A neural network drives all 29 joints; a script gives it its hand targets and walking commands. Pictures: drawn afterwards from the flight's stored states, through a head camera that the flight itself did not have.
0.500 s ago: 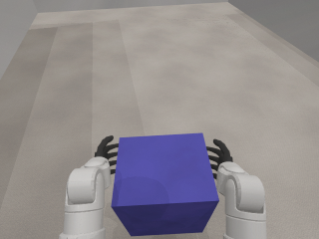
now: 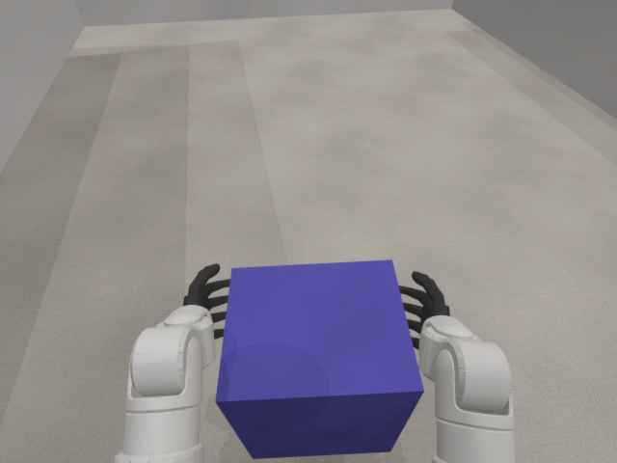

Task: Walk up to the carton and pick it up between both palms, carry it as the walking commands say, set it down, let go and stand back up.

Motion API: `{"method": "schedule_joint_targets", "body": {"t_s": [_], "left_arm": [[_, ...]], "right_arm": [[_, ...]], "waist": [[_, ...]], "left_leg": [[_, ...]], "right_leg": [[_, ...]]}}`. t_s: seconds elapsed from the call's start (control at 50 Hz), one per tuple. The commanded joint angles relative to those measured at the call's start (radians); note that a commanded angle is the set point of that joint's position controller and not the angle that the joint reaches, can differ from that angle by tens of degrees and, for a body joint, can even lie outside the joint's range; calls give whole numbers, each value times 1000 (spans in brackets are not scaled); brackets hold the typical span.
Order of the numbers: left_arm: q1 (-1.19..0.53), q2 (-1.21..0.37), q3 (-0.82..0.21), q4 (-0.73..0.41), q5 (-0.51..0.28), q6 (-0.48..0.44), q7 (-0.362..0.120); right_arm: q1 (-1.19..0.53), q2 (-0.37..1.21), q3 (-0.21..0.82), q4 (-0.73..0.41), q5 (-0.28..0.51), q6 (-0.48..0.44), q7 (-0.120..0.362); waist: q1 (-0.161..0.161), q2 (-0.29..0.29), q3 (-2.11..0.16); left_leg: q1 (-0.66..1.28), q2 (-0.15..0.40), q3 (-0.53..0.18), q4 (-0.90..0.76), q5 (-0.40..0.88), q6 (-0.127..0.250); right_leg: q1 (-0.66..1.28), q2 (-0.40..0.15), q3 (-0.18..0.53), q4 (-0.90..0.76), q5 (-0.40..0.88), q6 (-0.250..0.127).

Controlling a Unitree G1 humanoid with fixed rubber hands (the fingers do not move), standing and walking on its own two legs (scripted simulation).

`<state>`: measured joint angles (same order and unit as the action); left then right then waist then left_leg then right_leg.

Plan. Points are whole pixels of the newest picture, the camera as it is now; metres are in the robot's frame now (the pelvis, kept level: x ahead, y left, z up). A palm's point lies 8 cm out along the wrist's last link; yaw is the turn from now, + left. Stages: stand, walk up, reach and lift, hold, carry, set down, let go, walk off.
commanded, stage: carry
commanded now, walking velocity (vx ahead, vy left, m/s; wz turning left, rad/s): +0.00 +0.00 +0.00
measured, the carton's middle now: (317, 367) +0.25 +0.00 +0.01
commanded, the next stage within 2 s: hold in 0.82 s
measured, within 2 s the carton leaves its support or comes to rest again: neither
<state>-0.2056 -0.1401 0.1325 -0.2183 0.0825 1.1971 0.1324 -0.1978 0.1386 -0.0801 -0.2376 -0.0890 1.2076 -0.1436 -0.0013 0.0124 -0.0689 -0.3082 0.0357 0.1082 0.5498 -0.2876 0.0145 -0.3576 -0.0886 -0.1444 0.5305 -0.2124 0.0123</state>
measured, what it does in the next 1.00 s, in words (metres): stands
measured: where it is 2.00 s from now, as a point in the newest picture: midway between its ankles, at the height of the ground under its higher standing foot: outside the picture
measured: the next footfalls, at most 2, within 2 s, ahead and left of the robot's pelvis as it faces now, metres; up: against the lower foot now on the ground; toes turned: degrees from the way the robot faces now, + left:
none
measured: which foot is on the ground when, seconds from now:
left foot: down 0.00-1.00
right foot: down 0.00-1.00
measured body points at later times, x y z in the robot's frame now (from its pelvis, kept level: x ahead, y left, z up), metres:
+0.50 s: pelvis +0.01 +0.01 +0.00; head +0.01 +0.01 +0.45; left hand +0.30 +0.16 +0.06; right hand +0.30 -0.13 +0.06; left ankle +0.00 +0.11 -0.73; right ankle +0.04 -0.13 -0.73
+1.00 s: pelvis +0.00 +0.01 +0.00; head +0.00 +0.01 +0.45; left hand +0.27 +0.15 +0.00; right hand +0.27 -0.14 +0.00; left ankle +0.00 +0.11 -0.73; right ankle +0.05 -0.15 -0.73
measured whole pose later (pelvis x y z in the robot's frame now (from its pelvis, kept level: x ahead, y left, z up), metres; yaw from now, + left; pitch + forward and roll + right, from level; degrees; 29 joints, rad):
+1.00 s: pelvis +0.00 +0.01 +0.00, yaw +6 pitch -4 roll -2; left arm -0.12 -0.13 0.04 0.14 0.17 0.78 0.08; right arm -0.06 0.13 -0.12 0.08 -0.16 0.78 -0.05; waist -0.08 0.03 0.07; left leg -0.19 0.00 -0.02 0.54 -0.28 0.03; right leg -0.18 0.00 0.07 0.45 -0.15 0.01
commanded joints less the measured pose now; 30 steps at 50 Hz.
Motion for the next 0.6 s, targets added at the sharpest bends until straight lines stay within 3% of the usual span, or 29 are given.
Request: {"method": "schedule_joint_targets", "body": {"t_s": [0.0,0.04,0.1,0.16,0.18,0.22,0.3,0.32,0.38,0.4,0.42,0.44,0.48,0.52,0.54,0.56,0.58], "left_arm": [[-531,-992,-737,-104,-424,-16,-287],[-527,-989,-732,-126,-416,-26,-283],[-551,-987,-743,-134,-408,-16,-277],[-519,-979,-732,-112,-404,-10,-279],[-533,-979,-739,-105,-398,-9,-278],[-536,-971,-738,-129,-411,-10,-280],[-594,-990,-756,-154,-431,-13,-287],[-538,-992,-744,-97,-416,-5,-282],[-531,-983,-741,-110,-410,-15,-284],[-574,-981,-752,-144,-428,-16,-285],[-532,-983,-753,-132,-425,-15,-285],[-541,-977,-756,-140,-420,-15,-280],[-550,-983,-746,-135,-420,-14,-283],[-558,-978,-750,-160,-420,-12,-278],[-578,-972,-757,-180,-420,-16,-279],[-559,-982,-757,-163,-418,-13,-276],[-526,-972,-734,-123,-406,-11,-274]], "right_arm": [[-590,969,689,-180,410,-34,274],[-626,967,702,-216,423,-43,276],[-577,961,678,-158,408,-30,283],[-573,972,693,-140,417,-21,282],[-563,964,670,-125,402,-23,286],[-554,958,670,-148,400,-26,279],[-613,971,685,-178,415,-28,280],[-579,962,671,-158,406,-26,279],[-626,960,692,-198,425,-30,283],[-581,974,691,-152,414,-25,282],[-565,962,688,-178,412,-29,279],[-544,958,681,-158,410,-27,282],[-641,970,701,-209,424,-32,276],[-549,960,690,-164,409,-23,279],[-586,977,693,-180,416,-26,278],[-572,968,687,-177,417,-26,282],[-580,962,683,-156,417,-23,281]], "waist": [[-3,-37,-379],[0,-22,-418],[0,39,-373],[0,-16,-348],[0,38,-343],[-1,14,-361],[-2,-4,-333],[2,18,-337],[1,-15,-348],[-2,-12,-336],[0,-11,-375],[0,28,-365],[-3,-40,-365],[2,23,-375],[-1,-21,-362],[0,22,-369],[1,3,-361]], "left_leg": [[84,130,-89,-59,367,4],[115,128,-85,-51,394,-1],[86,126,-91,-62,397,2],[119,127,-87,-75,343,1],[111,131,-89,-87,380,2],[105,131,-86,-59,426,7],[108,124,-78,-77,341,2],[107,131,-85,-67,425,6],[122,140,-81,-53,472,2],[132,129,-65,-46,436,-1],[153,126,-64,-40,462,-1],[139,135,-77,-49,493,-1],[133,133,-80,-45,428,2],[130,125,-68,-59,416,-1],[137,131,-71,-36,436,-2],[163,133,-74,-45,475,0],[157,135,-72,-39,497,4]], "right_leg": [[224,-108,77,-22,276,-7],[221,-107,77,-12,290,-8],[213,-100,75,-7,248,-8],[168,-98,80,-30,191,-3],[168,-98,79,-8,198,-4],[197,-96,66,0,247,-5],[170,-99,73,-25,179,-2],[179,-93,62,-8,224,1],[197,-88,53,11,228,7],[177,-97,65,-7,264,8],[192,-99,62,5,291,2],[193,-98,56,24,266,0],[202,-96,58,-8,255,5],[211,-104,67,2,273,2],[211,-101,62,0,285,2],[190,-102,61,10,268,-1],[193,-93,54,9,280,4]]}}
